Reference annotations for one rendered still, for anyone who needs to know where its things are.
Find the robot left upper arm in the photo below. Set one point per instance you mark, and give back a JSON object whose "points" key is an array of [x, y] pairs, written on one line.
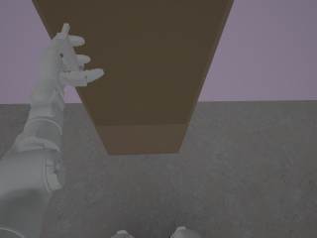
{"points": [[28, 180]]}

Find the handle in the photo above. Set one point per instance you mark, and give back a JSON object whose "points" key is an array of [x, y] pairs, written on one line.
{"points": [[67, 49]]}

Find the left robot hand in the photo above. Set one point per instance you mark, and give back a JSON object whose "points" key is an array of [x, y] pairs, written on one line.
{"points": [[52, 66]]}

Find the robot shin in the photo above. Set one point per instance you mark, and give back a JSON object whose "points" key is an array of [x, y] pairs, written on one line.
{"points": [[180, 228], [122, 232]]}

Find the cupboard door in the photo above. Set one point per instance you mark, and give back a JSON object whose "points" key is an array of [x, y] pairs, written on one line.
{"points": [[153, 54]]}

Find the right robot shin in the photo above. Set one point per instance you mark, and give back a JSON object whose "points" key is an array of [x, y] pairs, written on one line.
{"points": [[180, 228]]}

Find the left robot shin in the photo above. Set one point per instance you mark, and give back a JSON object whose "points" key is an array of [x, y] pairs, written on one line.
{"points": [[122, 232]]}

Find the robot left forearm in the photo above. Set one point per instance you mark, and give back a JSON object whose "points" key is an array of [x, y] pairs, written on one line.
{"points": [[45, 122]]}

